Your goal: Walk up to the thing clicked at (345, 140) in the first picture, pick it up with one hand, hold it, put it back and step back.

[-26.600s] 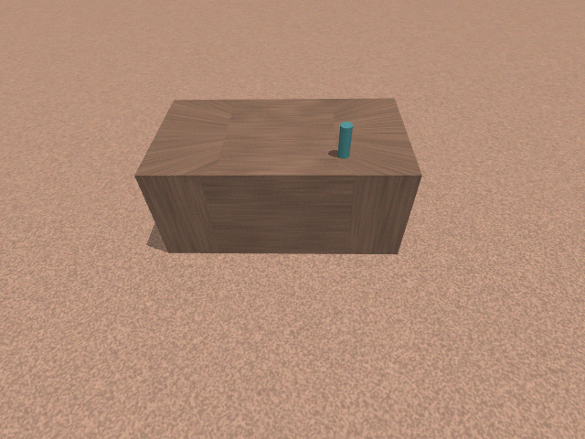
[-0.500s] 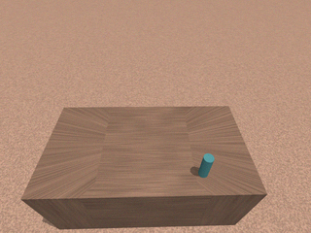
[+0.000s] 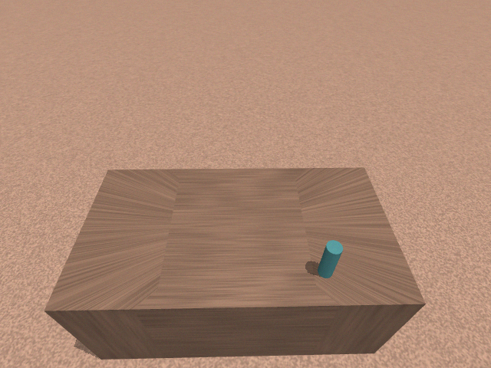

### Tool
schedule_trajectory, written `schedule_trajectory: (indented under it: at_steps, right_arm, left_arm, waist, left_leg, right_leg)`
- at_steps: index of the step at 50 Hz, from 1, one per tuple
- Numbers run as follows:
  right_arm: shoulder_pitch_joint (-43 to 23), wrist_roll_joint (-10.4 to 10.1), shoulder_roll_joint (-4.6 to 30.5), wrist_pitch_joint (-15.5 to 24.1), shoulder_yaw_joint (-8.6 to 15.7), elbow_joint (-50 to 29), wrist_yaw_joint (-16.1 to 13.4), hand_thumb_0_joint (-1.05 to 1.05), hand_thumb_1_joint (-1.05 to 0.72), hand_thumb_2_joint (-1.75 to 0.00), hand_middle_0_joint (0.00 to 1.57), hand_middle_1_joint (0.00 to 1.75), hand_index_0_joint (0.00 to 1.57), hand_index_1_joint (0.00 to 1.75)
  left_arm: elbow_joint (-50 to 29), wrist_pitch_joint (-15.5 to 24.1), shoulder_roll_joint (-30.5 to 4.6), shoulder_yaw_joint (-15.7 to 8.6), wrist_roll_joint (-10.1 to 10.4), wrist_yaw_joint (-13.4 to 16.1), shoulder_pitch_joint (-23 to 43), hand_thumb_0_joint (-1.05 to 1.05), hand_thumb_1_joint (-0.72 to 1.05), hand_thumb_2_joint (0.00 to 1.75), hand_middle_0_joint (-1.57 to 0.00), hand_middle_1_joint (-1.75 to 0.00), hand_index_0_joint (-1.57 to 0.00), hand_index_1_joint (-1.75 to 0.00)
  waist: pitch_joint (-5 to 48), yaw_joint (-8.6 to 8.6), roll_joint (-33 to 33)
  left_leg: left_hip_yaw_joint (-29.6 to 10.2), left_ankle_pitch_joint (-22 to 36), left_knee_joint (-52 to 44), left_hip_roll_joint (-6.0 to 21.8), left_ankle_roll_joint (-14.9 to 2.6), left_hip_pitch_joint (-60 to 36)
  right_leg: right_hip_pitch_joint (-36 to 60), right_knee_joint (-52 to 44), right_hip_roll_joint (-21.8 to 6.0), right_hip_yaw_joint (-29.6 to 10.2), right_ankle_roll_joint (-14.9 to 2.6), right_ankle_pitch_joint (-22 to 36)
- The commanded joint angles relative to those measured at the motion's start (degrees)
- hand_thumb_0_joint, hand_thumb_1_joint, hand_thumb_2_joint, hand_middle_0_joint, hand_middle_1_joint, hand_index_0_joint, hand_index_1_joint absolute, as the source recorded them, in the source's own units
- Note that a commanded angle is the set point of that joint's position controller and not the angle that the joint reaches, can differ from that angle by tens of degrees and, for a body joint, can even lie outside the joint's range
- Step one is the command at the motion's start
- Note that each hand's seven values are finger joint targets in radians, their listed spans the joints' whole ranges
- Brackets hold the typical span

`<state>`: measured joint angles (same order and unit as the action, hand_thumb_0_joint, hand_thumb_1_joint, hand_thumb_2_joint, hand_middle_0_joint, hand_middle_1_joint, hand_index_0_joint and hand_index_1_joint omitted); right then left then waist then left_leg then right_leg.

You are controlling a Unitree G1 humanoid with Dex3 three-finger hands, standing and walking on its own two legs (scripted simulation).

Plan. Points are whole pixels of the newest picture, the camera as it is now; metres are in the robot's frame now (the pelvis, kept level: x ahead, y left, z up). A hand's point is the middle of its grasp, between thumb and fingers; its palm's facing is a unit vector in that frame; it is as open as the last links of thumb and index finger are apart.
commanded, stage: stand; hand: right
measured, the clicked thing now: (329, 260) +0.49 -0.21 -0.27
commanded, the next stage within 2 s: step back in 1.24 s
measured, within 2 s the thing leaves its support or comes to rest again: neither
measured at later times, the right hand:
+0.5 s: hand out of the picture +0.07 -0.25 -0.16, palm faces -0.01 +0.94 -0.35, open 7.4 cm
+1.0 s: hand out of the picture +0.10 -0.25 -0.16, palm faces -0.01 +0.94 -0.35, open 7.4 cm
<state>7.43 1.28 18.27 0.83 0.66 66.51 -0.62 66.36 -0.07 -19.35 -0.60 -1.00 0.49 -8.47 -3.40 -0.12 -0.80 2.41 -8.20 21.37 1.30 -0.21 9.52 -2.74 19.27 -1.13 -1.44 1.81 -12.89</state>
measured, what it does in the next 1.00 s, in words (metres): stands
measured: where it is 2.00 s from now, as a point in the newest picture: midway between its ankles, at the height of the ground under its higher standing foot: outside the picture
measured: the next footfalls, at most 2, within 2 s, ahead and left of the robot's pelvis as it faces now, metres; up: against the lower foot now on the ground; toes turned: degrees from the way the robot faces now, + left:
left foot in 1.94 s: -0.07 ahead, +0.09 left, +0.00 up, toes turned +5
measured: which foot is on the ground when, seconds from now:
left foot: down 0.00-1.00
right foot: down 0.00-1.00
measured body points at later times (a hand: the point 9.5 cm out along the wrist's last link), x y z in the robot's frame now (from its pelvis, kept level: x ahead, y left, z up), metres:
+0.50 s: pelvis +0.01 +0.00 +0.00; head +0.02 +0.01 +0.45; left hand +0.06 +0.30 -0.14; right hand +0.07 -0.29 -0.13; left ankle +0.04 +0.12 -0.75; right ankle -0.02 -0.14 -0.75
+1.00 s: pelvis +0.03 +0.00 +0.00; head +0.04 +0.01 +0.45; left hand +0.09 +0.30 -0.14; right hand +0.10 -0.30 -0.13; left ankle +0.04 +0.12 -0.75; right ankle -0.02 -0.14 -0.75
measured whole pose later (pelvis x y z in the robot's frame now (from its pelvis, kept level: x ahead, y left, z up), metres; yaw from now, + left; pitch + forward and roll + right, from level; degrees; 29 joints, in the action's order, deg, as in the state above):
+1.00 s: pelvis +0.03 +0.00 +0.00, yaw +1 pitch -2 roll +0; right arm 5.6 0.8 19.2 1.0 0.7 66.3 -0.2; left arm 64.6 0.4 -19.5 -0.2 -0.7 0.5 -7.2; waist -3.3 -0.6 -0.9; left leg 2.1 -9.5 20.2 0.3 -0.5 9.1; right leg -1.5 17.0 -2.1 -0.9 2.2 -13.9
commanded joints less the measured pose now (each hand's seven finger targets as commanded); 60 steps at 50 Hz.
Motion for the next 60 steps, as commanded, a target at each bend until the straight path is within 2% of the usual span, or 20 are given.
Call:
schedule_trajectory:
  at_steps: [1,4,6,8,11,14,17,21,22,25,31,34,39,44,46,47,49,53,57,60]
  right_arm:
    - [-3.14,-0.35,12.68,1.14,1.91,-2.98,-0.53,0.0,-0.9,-0.9,0.2,0.3,0.2,0.3]
    - [-2.55,-0.29,12.49,0.9,1.9,-2.71,-0.47,0.0,-0.9,-0.9,0.2,0.3,0.2,0.3]
    - [-2.86,-0.3,12.95,0.83,1.96,-2.62,-0.47,0.0,-0.9,-0.9,0.2,0.3,0.2,0.3]
    - [-2.83,-0.36,12.99,0.83,2.02,-2.8,-0.51,0.0,-0.9,-0.9,0.2,0.3,0.2,0.3]
    - [-3.09,-0.48,12.96,1.06,2.0,-2.83,-0.41,0.0,-0.9,-0.9,0.2,0.3,0.2,0.3]
    - [-2.22,-0.51,12.99,0.96,1.95,-2.49,-0.36,0.0,-0.9,-0.9,0.2,0.3,0.2,0.3]
    - [-3.32,-0.54,13.38,0.93,2.0,-2.85,-0.32,0.0,-0.9,-0.9,0.2,0.3,0.2,0.3]
    - [-3.51,-0.57,13.06,1.02,1.93,-3.06,-0.3,0.0,-0.9,-0.9,0.2,0.3,0.2,0.3]
    - [-3.78,-0.63,13.39,1.08,2.08,-3.15,-0.33,0.0,-0.9,-0.9,0.2,0.3,0.2,0.3]
    - [-2.59,-0.66,12.91,1.16,1.92,-2.78,-0.29,0.0,-0.9,-0.9,0.2,0.3,0.2,0.3]
    - [-3.35,-0.74,13.73,0.93,2.03,-2.87,-0.33,0.0,-0.9,-0.9,0.2,0.3,0.2,0.3]
    - [-3.16,-0.67,13.34,1.16,1.93,-2.81,-0.4,0.0,-0.9,-0.9,0.2,0.3,0.2,0.3]
    - [-3.47,-0.73,13.31,1.06,1.97,-2.76,-0.37,0.0,-0.9,-0.9,0.2,0.3,0.2,0.3]
    - [-3.88,-0.72,13.36,0.96,1.95,-3.04,-0.28,0.0,-0.9,-0.9,0.2,0.3,0.2,0.3]
    - [-3.79,-0.74,13.21,1.04,1.89,-3.1,-0.23,0.0,-0.9,-0.9,0.2,0.3,0.2,0.3]
    - [-3.32,-0.69,13.37,1.08,1.98,-3.1,-0.35,0.0,-0.9,-0.9,0.2,0.3,0.2,0.3]
    - [-3.7,-0.73,13.42,1.05,1.92,-3.1,-0.34,0.0,-0.9,-0.9,0.2,0.3,0.2,0.3]
    - [-3.81,-0.85,13.43,1.29,1.88,-3.4,-0.51,0.0,-0.9,-0.9,0.2,0.3,0.2,0.3]
    - [-3.31,-0.78,13.41,1.06,1.78,-3.17,-0.54,0.0,-0.9,-0.9,0.2,0.3,0.2,0.3]
    - [-4.32,-0.76,13.5,1.01,1.97,-3.52,-0.44,0.0,-0.9,-0.9,0.2,0.3,0.2,0.3]
  left_arm:
    - [-3.06,1.33,-10.56,-1.67,-0.12,0.35,1.87,0.0,0.9,0.9,-0.2,-0.3,-0.2,-0.3]
    - [-3.08,1.28,-11.02,-1.73,-0.06,0.41,2.06,0.0,0.9,0.9,-0.2,-0.3,-0.2,-0.3]
    - [-2.92,1.16,-11.05,-1.74,-0.09,0.34,1.43,0.0,0.9,0.9,-0.2,-0.3,-0.2,-0.3]
    - [-2.72,1.13,-11.27,-1.88,-0.17,0.37,1.27,0.0,0.9,0.9,-0.2,-0.3,-0.2,-0.3]
    - [-2.85,1.42,-10.7,-1.6,-0.09,0.39,1.12,0.0,0.9,0.9,-0.2,-0.3,-0.2,-0.3]
    - [-3.17,1.43,-11.39,-1.75,-0.01,0.38,1.75,0.0,0.9,0.9,-0.2,-0.3,-0.2,-0.3]
    - [-3.03,1.3,-10.83,-1.63,-0.02,0.36,0.84,0.0,0.9,0.9,-0.2,-0.3,-0.2,-0.3]
    - [-3.2,1.42,-11.2,-1.67,-0.08,0.44,1.04,0.0,0.9,0.9,-0.2,-0.3,-0.2,-0.3]
    - [-3.33,1.56,-11.04,-1.61,-0.07,0.46,1.1,0.0,0.9,0.9,-0.2,-0.3,-0.2,-0.3]
    - [-3.85,1.76,-11.49,-1.69,0.13,0.51,1.42,0.0,0.9,0.9,-0.2,-0.3,-0.2,-0.3]
    - [-3.81,1.54,-11.43,-1.72,0.15,0.5,1.36,0.0,0.9,0.9,-0.2,-0.3,-0.2,-0.3]
    - [-4.38,1.63,-11.6,-1.79,0.18,0.51,1.8,0.0,0.9,0.9,-0.2,-0.3,-0.2,-0.3]
    - [-4.26,1.49,-11.53,-1.82,0.25,0.5,1.79,0.0,0.9,0.9,-0.2,-0.3,-0.2,-0.3]
    - [-4.41,1.55,-11.7,-1.96,0.21,0.46,1.96,0.0,0.9,0.9,-0.2,-0.3,-0.2,-0.3]
    - [-4.49,1.59,-11.47,-1.86,0.25,0.51,1.95,0.0,0.9,0.9,-0.2,-0.3,-0.2,-0.3]
    - [-4.75,1.61,-11.97,-2.09,0.18,0.54,2.16,0.0,0.9,0.9,-0.2,-0.3,-0.2,-0.3]
    - [-4.71,1.56,-11.54,-1.99,0.25,0.55,2.13,0.0,0.9,0.9,-0.2,-0.3,-0.2,-0.3]
    - [-4.96,1.57,-11.74,-2.13,0.37,0.63,2.02,0.0,0.9,0.9,-0.2,-0.3,-0.2,-0.3]
    - [-4.77,1.2,-11.77,-2.16,0.21,0.52,2.52,0.0,0.9,0.9,-0.2,-0.3,-0.2,-0.3]
    - [-4.8,1.24,-11.76,-2.08,0.18,0.47,2.28,0.0,0.9,0.9,-0.2,-0.3,-0.2,-0.3]
  waist:
    - [1.96,-0.07,0.87]
    - [2.15,-0.25,0.92]
    - [1.21,-0.08,2.12]
    - [1.72,-0.06,1.56]
    - [2.91,-0.04,0.57]
    - [2.47,-0.57,1.15]
    - [2.19,-0.11,1.94]
    - [2.87,-0.16,0.34]
    - [3.67,-0.14,0.28]
    - [4.95,-0.52,-0.17]
    - [3.41,-0.54,0.9]
    - [5.38,-0.27,0.17]
    - [4.63,-0.41,0.49]
    - [3.82,-0.32,0.47]
    - [4.02,-0.4,0.03]
    - [5.44,-0.31,0.19]
    - [5.28,-0.26,0.88]
    - [7.52,-0.04,0.86]
    - [4.56,-0.4,1.02]
    - [3.66,-0.21,0.46]
  left_leg:
    - [-7.0,-0.36,-4.84,6.15,-0.98,-4.36]
    - [-6.89,-2.08,-5.37,6.02,-1.0,-2.96]
    - [-7.75,-6.14,-6.78,6.23,-1.05,-1.71]
    - [-8.13,-5.35,-6.95,6.46,-1.23,-2.1]
    - [-7.25,0.03,-5.1,6.15,-1.35,-3.91]
    - [-7.37,-2.08,-5.79,6.12,-1.18,-3.31]
    - [-7.97,-3.66,-6.44,6.21,-1.27,-2.84]
    - [-7.3,1.1,-5.08,5.95,-1.31,-3.98]
    - [-7.06,4.59,-4.01,6.19,-1.56,-5.48]
    - [-6.54,8.24,-3.12,6.22,-1.53,-6.14]
    - [-6.8,4.94,-4.08,6.08,-1.27,-5.18]
    - [-6.43,12.13,-2.85,6.45,-1.24,-6.68]
    - [-6.39,8.83,-3.55,6.06,-1.1,-5.7]
    - [-6.52,8.22,-3.61,6.0,-1.18,-5.27]
    - [-6.71,9.83,-3.42,6.18,-1.05,-5.54]
    - [-6.52,11.79,-3.09,6.32,-1.25,-6.11]
    - [-6.58,11.64,-3.1,6.16,-1.19,-5.66]
    - [-6.48,18.49,-1.8,6.63,-1.4,-7.55]
    - [-6.68,11.33,-3.51,6.0,-0.96,-5.52]
    - [-7.12,10.41,-3.42,6.23,-1.03,-5.95]
  right_leg:
    - [-6.51,-4.46,-5.16,-4.18,-2.53,2.71]
    - [-5.89,-4.54,-5.24,-4.07,-2.56,1.58]
    - [-6.04,-4.14,-4.81,-3.64,-2.4,0.62]
    - [-5.4,-3.61,-4.95,-3.55,-2.45,1.69]
    - [-5.44,-4.3,-5.55,-3.85,-2.45,3.13]
    - [-5.87,-4.26,-5.44,-3.84,-2.43,2.34]
    - [-5.95,-3.88,-5.3,-3.41,-2.43,2.14]
    - [-5.92,-4.08,-5.73,-3.44,-2.43,3.73]
    - [-5.8,-4.22,-6.05,-3.69,-2.4,5.53]
    - [-4.4,-4.42,-6.29,-3.65,-2.3,8.66]
    - [-5.13,-4.83,-6.02,-3.39,-2.11,6.1]
    - [-3.56,-3.89,-6.39,-3.11,-2.21,10.99]
    - [-3.56,-4.63,-6.29,-2.96,-2.2,8.54]
    - [-3.48,-4.99,-6.48,-3.06,-2.22,8.26]
    - [-3.48,-5.05,-6.55,-2.9,-2.14,8.97]
    - [-1.9,-4.54,-6.71,-2.99,-2.39,11.16]
    - [-1.81,-4.51,-6.62,-2.6,-2.19,10.78]
    - [-0.08,-3.51,-6.84,-2.05,-2.11,15.95]
    - [-1.78,-4.45,-6.46,-2.13,-2.15,9.85]
    - [-3.33,-5.03,-6.42,-2.03,-2.27,8.23]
